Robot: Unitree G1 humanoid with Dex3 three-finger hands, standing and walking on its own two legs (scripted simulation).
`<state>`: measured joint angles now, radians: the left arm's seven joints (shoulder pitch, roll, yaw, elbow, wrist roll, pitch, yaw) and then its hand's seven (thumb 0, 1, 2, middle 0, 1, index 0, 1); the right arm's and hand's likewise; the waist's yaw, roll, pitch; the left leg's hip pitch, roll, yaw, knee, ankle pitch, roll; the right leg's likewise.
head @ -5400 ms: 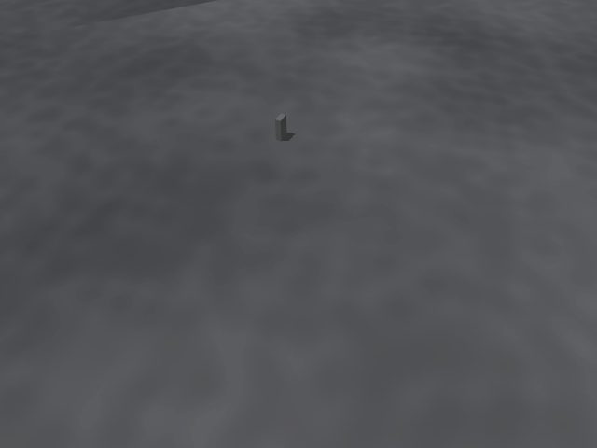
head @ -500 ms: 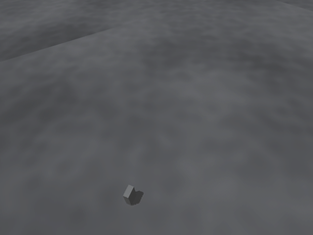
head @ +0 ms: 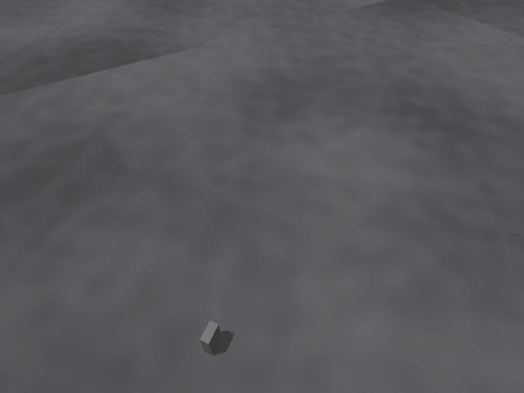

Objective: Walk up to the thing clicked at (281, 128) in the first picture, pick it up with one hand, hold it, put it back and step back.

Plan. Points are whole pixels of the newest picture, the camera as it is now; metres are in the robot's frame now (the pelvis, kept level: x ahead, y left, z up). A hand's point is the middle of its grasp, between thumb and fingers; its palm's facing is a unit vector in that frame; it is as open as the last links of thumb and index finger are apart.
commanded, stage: walk up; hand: left
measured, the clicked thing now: (211, 338) +0.43 +0.20 -0.72
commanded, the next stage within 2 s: stand in 1.06 s
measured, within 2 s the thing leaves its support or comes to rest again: neither
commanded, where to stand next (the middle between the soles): +0.10 -0.01 m, yaw +0 degrees
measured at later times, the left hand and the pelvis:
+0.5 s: hand out of the picture +0.09 +0.25 -0.16, palm faces -0.02 -0.95 -0.32, open 7.4 cm; pelvis +0.02 +0.00 +0.00, yaw +0 degrees
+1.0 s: hand out of the picture +0.11 +0.25 -0.15, palm faces -0.02 -0.94 -0.33, open 7.4 cm; pelvis +0.02 +0.00 +0.00, yaw +0 degrees
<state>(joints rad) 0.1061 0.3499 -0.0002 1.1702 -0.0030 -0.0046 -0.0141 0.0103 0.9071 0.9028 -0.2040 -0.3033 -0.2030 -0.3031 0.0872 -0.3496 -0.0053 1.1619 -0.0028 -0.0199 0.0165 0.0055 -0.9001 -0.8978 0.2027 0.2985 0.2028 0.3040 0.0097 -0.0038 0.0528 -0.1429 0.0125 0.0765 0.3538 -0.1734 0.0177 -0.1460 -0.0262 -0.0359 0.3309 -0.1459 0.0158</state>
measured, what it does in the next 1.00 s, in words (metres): stands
